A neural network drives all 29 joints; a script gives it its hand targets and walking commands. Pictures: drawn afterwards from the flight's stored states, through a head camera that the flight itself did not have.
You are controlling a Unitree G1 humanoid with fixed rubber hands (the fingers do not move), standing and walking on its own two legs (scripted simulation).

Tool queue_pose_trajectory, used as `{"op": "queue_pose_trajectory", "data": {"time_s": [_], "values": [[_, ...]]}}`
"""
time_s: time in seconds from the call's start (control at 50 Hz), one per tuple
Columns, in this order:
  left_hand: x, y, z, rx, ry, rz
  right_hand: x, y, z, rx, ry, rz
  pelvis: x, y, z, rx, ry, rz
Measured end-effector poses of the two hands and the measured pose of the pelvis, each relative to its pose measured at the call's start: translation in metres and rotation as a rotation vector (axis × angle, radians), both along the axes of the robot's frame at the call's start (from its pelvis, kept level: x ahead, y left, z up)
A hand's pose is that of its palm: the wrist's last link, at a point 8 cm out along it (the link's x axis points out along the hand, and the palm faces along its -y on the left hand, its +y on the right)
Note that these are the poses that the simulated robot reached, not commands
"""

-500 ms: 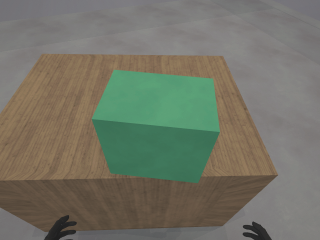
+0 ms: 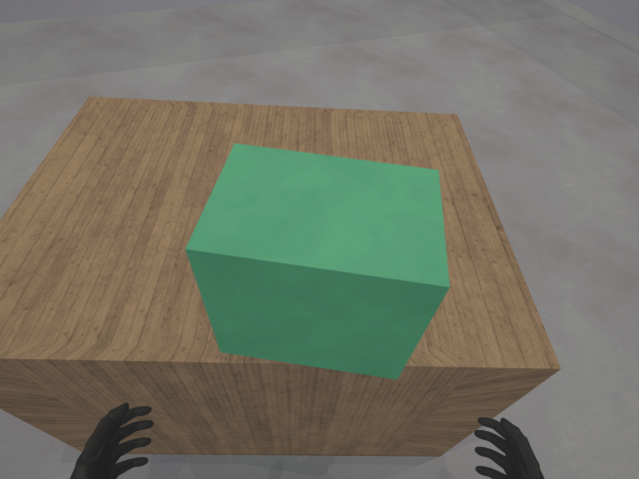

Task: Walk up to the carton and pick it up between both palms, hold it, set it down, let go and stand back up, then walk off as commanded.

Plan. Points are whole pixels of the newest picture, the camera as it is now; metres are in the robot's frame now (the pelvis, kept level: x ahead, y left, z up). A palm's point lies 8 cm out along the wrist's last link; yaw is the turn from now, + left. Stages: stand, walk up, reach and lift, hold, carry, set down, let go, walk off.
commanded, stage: reach and lift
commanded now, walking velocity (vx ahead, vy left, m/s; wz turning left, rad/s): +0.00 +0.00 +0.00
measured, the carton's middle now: (320, 268) +0.40 +0.03 +0.01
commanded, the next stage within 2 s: none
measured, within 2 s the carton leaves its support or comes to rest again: neither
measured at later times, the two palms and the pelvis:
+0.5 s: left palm (61, 465) +0.15 +0.28 +0.00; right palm (502, 475) +0.16 -0.18 -0.01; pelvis +0.01 +0.04 +0.00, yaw +0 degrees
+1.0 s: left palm (99, 379) +0.22 +0.26 +0.04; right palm (520, 406) +0.22 -0.20 +0.03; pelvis +0.00 +0.01 +0.00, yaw +0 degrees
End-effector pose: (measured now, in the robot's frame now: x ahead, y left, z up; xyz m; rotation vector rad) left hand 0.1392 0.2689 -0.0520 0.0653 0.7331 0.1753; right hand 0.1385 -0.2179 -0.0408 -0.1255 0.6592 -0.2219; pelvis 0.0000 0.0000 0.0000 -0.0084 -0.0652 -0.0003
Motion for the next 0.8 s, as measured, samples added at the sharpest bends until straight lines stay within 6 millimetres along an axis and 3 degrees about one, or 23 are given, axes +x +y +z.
{"op": "queue_pose_trajectory", "data": {"time_s": [0.3,0.48,0.66,0.8], "values": [[0.004,0.008,0.028,-0.033,-0.217,-0.077,0.021,0.03,0.012,0.067,-0.182,-0.047,0.013,0.023,-0.002,-0.026,-0.019,0.018],[0.007,0.015,0.049,-0.026,-0.321,-0.086,0.018,0.037,0.029,0.094,-0.263,-0.063,0.009,0.035,-0.002,-0.028,-0.047,0.004],[0.008,0.002,0.052,-0.078,-0.339,-0.106,0.017,0.034,0.048,0.097,-0.275,-0.049,-0.005,0.034,-0.003,-0.019,-0.043,-0.005],[0.03,-0.01,0.06,-0.101,-0.341,-0.101,0.042,0.029,0.058,0.107,-0.271,-0.014,-0.01,0.027,-0.004,-0.012,-0.02,-0.001]]}}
